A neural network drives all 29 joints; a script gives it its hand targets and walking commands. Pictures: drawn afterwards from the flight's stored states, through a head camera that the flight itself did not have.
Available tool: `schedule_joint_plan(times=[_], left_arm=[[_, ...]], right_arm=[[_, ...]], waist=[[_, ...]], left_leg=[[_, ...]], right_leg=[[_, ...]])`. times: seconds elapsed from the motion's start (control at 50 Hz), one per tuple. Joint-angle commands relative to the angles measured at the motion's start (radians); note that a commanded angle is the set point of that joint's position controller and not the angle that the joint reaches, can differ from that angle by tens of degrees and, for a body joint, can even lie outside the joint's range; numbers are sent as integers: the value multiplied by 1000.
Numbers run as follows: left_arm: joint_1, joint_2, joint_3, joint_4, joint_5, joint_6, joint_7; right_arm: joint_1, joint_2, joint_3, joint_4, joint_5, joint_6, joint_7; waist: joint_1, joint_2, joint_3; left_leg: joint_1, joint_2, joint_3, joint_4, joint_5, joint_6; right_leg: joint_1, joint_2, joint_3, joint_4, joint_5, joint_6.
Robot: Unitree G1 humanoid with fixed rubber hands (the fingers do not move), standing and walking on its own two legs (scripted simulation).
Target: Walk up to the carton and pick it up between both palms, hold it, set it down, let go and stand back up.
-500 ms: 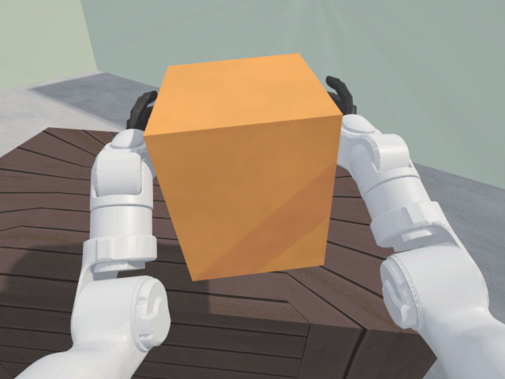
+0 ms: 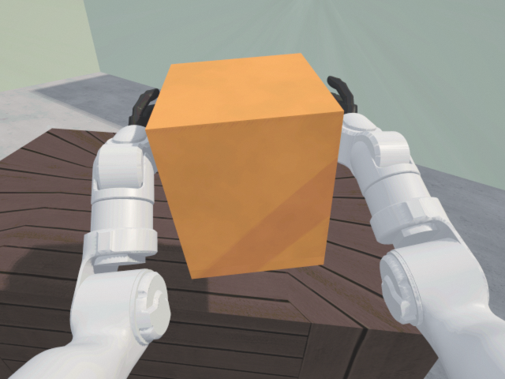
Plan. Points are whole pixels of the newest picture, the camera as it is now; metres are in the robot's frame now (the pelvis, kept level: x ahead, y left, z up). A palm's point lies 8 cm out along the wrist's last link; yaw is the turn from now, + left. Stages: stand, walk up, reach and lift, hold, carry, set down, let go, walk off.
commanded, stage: hold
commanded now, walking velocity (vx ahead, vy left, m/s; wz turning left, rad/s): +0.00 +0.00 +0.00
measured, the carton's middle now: (247, 164) +0.36 +0.00 +0.24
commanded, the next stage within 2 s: none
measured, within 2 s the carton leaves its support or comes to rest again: neither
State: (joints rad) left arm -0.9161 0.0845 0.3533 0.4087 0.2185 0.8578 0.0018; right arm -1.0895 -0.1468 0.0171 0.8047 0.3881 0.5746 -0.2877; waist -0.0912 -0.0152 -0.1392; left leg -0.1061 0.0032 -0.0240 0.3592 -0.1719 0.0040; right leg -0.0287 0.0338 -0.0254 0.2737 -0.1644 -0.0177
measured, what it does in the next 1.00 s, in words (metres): stands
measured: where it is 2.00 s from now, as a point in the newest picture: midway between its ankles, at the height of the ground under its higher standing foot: outside the picture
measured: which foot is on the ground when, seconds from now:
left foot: down 0.00-1.00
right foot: down 0.00-1.00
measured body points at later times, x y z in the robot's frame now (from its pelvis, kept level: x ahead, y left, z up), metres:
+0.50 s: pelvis +0.00 +0.00 +0.00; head -0.09 +0.02 +0.44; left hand +0.39 +0.16 +0.28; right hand +0.39 -0.14 +0.30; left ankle +0.02 +0.11 -0.75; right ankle +0.00 -0.11 -0.75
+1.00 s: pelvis +0.00 +0.00 +0.00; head -0.08 +0.02 +0.44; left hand +0.39 +0.16 +0.28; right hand +0.39 -0.14 +0.30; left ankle +0.02 +0.11 -0.75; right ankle +0.00 -0.11 -0.75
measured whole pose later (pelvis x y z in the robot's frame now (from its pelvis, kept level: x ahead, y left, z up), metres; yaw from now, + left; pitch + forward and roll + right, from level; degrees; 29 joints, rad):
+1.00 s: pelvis +0.00 +0.00 +0.00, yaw +0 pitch -4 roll -1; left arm -0.91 0.09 0.35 0.41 0.21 0.85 0.01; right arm -1.08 -0.15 0.03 0.80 0.40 0.58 -0.29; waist -0.10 -0.02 -0.14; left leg -0.11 0.00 -0.04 0.36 -0.18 0.00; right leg -0.03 0.04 -0.01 0.27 -0.17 -0.02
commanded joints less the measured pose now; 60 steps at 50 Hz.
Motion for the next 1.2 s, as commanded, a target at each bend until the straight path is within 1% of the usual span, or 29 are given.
schedule_joint_plan(times=[0.0,0.06,0.1,0.16,0.24,0.26,0.28,0.32,0.38,0.46,0.5,0.54,0.56,0.58,0.6,0.62,0.66,0.68,0.7,0.72,0.78,0.84,0.88,0.9,1.0,1.02,1.08,1.1,1.18], left_arm=[[-799,-596,-381,-135,-149,-96,-133],[-801,-597,-390,-148,-149,-98,-129],[-792,-589,-373,-139,-142,-97,-128],[-786,-585,-376,-142,-137,-95,-127],[-759,-591,-383,-152,-140,-90,-132],[-756,-579,-371,-154,-137,-88,-133],[-744,-586,-377,-155,-137,-87,-135],[-771,-589,-395,-189,-143,-89,-134],[-786,-599,-415,-202,-153,-86,-131],[-766,-594,-392,-174,-142,-82,-132],[-774,-593,-394,-166,-142,-82,-133],[-769,-600,-390,-151,-142,-81,-133],[-771,-604,-392,-152,-141,-82,-132],[-774,-604,-391,-145,-141,-81,-133],[-789,-605,-393,-154,-143,-84,-133],[-795,-607,-397,-148,-144,-85,-131],[-797,-604,-386,-135,-145,-88,-130],[-802,-605,-391,-143,-148,-91,-126],[-801,-601,-390,-149,-151,-93,-123],[-806,-603,-399,-157,-161,-95,-121],[-792,-600,-384,-116,-150,-94,-122],[-782,-604,-380,-130,-150,-95,-123],[-771,-596,-373,-123,-143,-90,-123],[-774,-594,-371,-116,-141,-89,-125],[-791,-602,-398,-171,-161,-95,-123],[-797,-603,-403,-172,-157,-94,-122],[-763,-596,-393,-172,-150,-87,-122],[-755,-594,-394,-168,-145,-84,-123],[-749,-602,-401,-196,-150,-80,-127]], right_arm=[[-686,690,220,-283,146,11,113],[-677,690,223,-294,153,13,107],[-656,684,219,-268,152,17,108],[-665,689,228,-281,154,15,107],[-648,684,236,-307,162,15,100],[-651,686,244,-311,162,18,97],[-649,684,244,-328,165,17,96],[-643,697,252,-330,169,19,94],[-641,692,248,-333,166,23,96],[-645,692,249,-326,159,27,97],[-645,692,240,-306,155,29,100],[-662,687,240,-312,154,25,103],[-665,691,238,-318,154,23,103],[-655,687,227,-292,149,26,104],[-662,687,226,-288,149,24,106],[-665,679,217,-285,146,24,107],[-677,682,218,-282,145,23,112],[-664,681,212,-267,143,25,114],[-665,685,220,-274,149,23,114],[-675,692,226,-287,154,22,114],[-671,687,221,-276,153,24,112],[-664,684,225,-272,157,20,112],[-663,675,224,-277,159,24,109],[-652,675,218,-258,156,27,109],[-671,701,244,-322,182,22,101],[-666,697,249,-322,180,24,99],[-647,688,252,-323,182,31,97],[-631,681,249,-315,178,35,96],[-641,687,265,-355,190,33,92]], waist=[[-8,53,-295],[-14,58,-306],[-9,50,-282],[-3,49,-282],[-11,51,-297],[-3,35,-298],[-5,29,-293],[-10,48,-306],[-23,69,-300],[-6,35,-275],[-9,45,-261],[-4,42,-267],[-3,54,-280],[-10,58,-259],[-10,61,-273],[-20,74,-271],[-11,57,-276],[-13,64,-269],[-8,61,-289],[-12,56,-307],[-7,54,-277],[-4,51,-291],[-8,52,-277],[-13,50,-259],[-8,47,-318],[-15,56,-319],[-8,52,-296],[-12,50,-291],[-12,47,-303]], left_leg=[[54,-36,0,-31,161,-49],[75,-40,-2,-20,184,-52],[74,-37,-2,-28,168,-51],[69,-39,-3,-27,182,-49],[86,-42,-2,-16,210,-51],[82,-43,1,-16,205,-47],[85,-43,0,-16,212,-47],[87,-44,0,-10,228,-51],[89,-41,-7,-13,212,-58],[80,-42,-5,-24,188,-47],[72,-40,-5,-35,166,-47],[74,-38,-8,-31,173,-47],[74,-36,-5,-30,170,-49],[72,-37,-4,-35,155,-50],[71,-35,-6,-34,157,-52],[70,-32,-6,-35,152,-56],[60,-30,-7,-39,139,-53],[60,-29,-9,-41,144,-54],[67,-31,-7,-35,160,-53],[72,-32,-10,-28,173,-54],[61,-35,-6,-38,140,-46],[69,-33,-11,-30,172,-48],[76,-33,-9,-27,171,-51],[71,-33,-9,-33,156,-51],[87,-38,-12,-13,215,-50],[89,-41,-9,-11,209,-51],[91,-40,-10,-16,215,-51],[95,-39,-10,-16,215,-53],[101,-42,-10,-4,252,-56]], right_leg=[[73,32,23,-10,187,76],[69,33,27,-8,213,77],[54,35,20,-12,190,76],[69,33,26,-12,210,77],[79,32,28,-8,254,83],[89,32,27,-7,257,85],[91,33,27,-5,266,85],[90,35,28,-1,276,84],[75,33,25,-8,242,80],[72,33,25,-11,225,82],[63,32,25,-17,196,78],[61,34,25,-16,199,78],[64,36,24,-16,189,76],[53,35,26,-20,174,73],[52,34,27,-19,171,71],[46,37,23,-19,161,68],[53,38,23,-17,145,68],[49,38,23,-15,150,65],[57,37,23,-14,162,65],[62,38,24,-10,180,67],[43,30,31,-22,160,72],[58,33,30,-13,187,71],[54,34,30,-18,182,72],[47,33,30,-21,171,71],[74,33,33,-8,243,76],[71,32,35,-7,242,78],[69,34,32,-11,248,80],[69,34,33,-13,246,79],[84,38,32,-9,289,80]])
